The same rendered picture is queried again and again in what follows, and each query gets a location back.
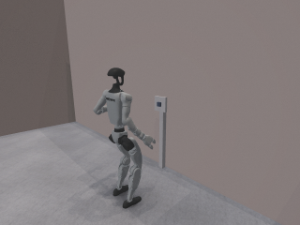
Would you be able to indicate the robot right upper arm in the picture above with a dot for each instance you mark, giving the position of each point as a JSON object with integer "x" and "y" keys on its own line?
{"x": 126, "y": 104}

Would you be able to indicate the panel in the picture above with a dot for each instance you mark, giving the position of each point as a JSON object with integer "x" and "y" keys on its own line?
{"x": 162, "y": 129}

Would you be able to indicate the robot right forearm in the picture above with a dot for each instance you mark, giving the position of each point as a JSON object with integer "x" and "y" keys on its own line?
{"x": 132, "y": 127}

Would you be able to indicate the robot left forearm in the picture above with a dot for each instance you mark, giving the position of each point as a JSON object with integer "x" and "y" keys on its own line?
{"x": 104, "y": 109}

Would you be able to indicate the left robot shin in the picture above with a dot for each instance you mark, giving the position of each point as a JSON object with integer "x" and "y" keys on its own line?
{"x": 122, "y": 174}

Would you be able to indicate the right robot foot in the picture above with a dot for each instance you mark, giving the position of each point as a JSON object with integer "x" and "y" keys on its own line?
{"x": 127, "y": 204}

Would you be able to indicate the robot left upper arm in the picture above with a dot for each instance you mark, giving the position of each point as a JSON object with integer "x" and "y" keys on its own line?
{"x": 102, "y": 101}

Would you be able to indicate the robot right hand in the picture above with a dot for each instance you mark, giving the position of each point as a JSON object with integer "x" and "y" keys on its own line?
{"x": 148, "y": 140}

